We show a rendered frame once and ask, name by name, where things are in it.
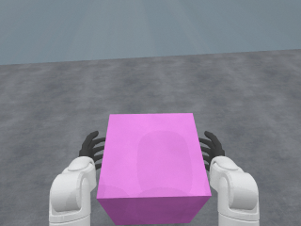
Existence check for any robot right forearm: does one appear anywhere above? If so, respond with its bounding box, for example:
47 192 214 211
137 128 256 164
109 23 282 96
209 155 260 226

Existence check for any carton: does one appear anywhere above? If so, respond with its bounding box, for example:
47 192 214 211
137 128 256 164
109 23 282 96
96 113 212 225

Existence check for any left robot hand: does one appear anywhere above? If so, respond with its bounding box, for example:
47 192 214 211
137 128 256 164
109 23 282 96
78 131 106 170

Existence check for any right robot hand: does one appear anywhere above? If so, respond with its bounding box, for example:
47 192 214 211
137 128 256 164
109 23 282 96
198 131 225 171

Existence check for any robot left forearm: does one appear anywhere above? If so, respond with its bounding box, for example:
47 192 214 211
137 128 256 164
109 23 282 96
49 156 97 226

